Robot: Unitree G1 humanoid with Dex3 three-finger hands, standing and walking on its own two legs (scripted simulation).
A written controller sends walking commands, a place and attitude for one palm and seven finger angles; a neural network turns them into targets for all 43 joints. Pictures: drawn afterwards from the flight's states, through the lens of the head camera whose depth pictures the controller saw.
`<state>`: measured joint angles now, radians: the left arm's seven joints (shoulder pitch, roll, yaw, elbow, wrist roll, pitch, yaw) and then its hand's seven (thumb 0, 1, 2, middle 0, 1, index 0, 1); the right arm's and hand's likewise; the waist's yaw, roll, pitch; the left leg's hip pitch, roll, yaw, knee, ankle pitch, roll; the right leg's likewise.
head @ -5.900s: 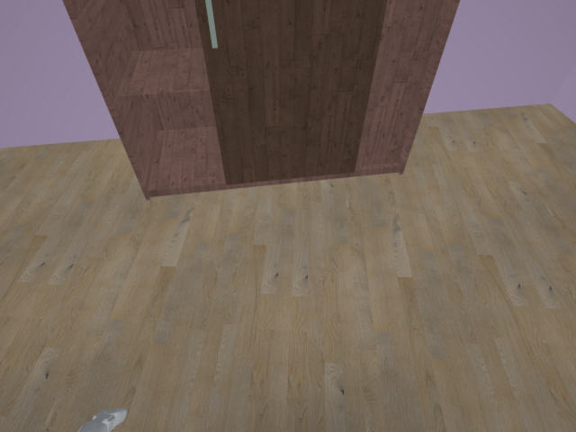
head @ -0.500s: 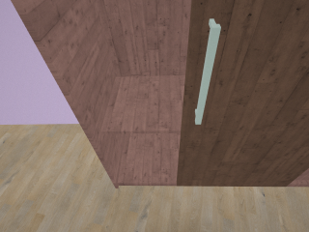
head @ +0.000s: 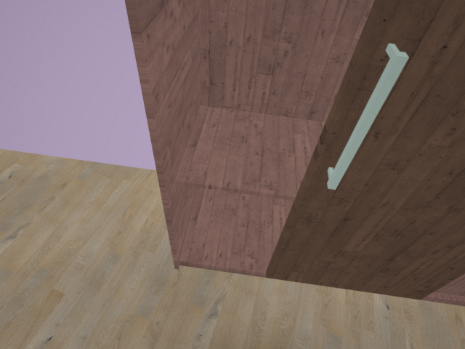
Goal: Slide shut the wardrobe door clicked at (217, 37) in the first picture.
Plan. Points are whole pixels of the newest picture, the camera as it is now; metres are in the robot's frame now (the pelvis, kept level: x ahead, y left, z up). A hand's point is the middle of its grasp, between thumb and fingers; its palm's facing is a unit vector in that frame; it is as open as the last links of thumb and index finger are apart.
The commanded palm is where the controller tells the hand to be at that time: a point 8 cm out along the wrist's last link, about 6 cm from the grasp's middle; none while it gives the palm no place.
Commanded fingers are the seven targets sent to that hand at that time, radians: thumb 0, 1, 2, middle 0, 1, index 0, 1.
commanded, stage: come to a stop and stand still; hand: right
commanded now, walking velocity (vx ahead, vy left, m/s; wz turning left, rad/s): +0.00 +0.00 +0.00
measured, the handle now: (356, 128) +0.51 -0.21 +0.14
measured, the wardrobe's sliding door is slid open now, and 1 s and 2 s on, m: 0.38 0.38 0.38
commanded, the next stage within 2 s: look again from close up in 1.10 s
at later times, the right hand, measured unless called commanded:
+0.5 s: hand out of the picture -0.02 -0.14 -0.16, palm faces +0.07 +0.98 -0.18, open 7.3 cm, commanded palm none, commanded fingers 0.00 -0.90 -0.90 0.20 0.30 0.20 0.30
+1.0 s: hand out of the picture -0.02 -0.18 -0.17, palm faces +0.05 +0.98 -0.20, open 7.4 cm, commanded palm none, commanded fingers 0.00 -0.90 -0.90 0.20 0.30 0.20 0.30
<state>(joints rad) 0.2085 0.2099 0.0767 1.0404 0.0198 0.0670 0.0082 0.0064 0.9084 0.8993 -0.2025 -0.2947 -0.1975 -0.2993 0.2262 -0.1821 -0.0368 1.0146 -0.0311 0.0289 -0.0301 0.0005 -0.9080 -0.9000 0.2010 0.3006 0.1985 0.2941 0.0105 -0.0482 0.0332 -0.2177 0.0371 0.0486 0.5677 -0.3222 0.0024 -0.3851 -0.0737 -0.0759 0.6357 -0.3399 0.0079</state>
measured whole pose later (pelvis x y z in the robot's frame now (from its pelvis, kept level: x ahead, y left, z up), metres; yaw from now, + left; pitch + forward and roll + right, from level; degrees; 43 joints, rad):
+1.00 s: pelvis -0.02 -0.01 +0.01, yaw +0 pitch -1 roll +0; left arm 0.34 0.13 -0.02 1.08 0.02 -0.02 0.02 0.01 0.92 0.90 -0.20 -0.29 -0.20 -0.30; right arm 0.31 -0.15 0.00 1.10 -0.02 -0.02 -0.03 0.00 -0.91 -0.90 0.20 0.30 0.20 0.29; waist 0.00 -0.01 -0.01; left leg -0.24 0.05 0.05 0.51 -0.25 -0.01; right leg -0.20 0.01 -0.04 0.49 -0.27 -0.02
